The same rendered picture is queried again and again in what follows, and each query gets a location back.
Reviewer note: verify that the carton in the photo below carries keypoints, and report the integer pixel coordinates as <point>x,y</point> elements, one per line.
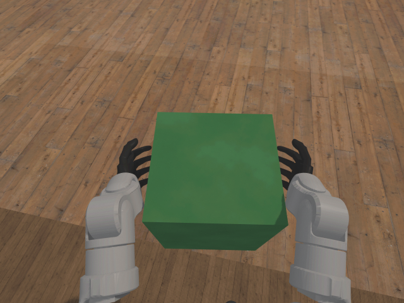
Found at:
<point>214,182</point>

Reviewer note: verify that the right robot forearm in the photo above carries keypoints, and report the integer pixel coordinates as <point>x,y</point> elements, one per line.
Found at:
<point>319,269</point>

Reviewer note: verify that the left robot forearm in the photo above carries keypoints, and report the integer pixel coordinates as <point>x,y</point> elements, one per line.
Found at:
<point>110,271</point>

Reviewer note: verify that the right robot hand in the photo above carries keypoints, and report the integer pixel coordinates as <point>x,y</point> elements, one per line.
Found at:
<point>302,161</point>

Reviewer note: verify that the left robot hand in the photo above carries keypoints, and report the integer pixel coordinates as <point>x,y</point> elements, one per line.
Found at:
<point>127,163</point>

